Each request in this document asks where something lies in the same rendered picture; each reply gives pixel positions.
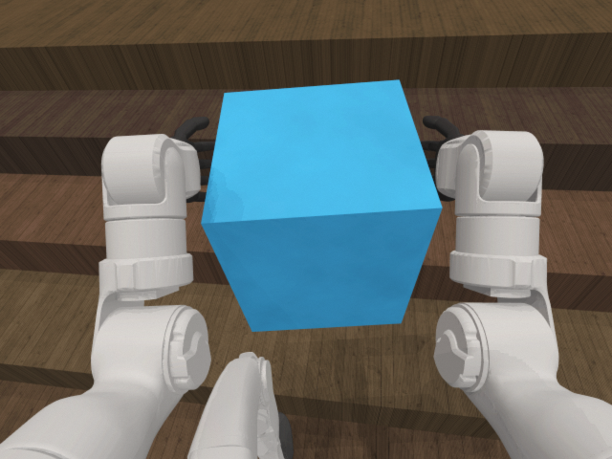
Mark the robot right upper arm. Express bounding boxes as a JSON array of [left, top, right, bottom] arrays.
[[434, 302, 612, 459]]

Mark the robot left upper arm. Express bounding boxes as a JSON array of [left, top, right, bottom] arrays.
[[0, 305, 211, 459]]

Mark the right robot hand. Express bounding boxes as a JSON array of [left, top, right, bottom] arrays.
[[421, 116, 465, 202]]

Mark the left robot hand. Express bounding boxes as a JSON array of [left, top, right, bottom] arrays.
[[170, 117, 215, 203]]

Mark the left robot shin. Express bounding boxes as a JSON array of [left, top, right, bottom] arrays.
[[239, 352, 285, 459]]

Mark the robot right forearm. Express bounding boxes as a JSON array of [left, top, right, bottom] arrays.
[[435, 130, 558, 368]]

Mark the carton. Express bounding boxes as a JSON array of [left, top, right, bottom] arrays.
[[201, 79, 442, 332]]

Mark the robot left forearm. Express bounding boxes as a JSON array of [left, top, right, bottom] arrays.
[[91, 134, 201, 378]]

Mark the left robot thigh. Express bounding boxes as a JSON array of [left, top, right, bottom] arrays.
[[187, 356, 273, 459]]

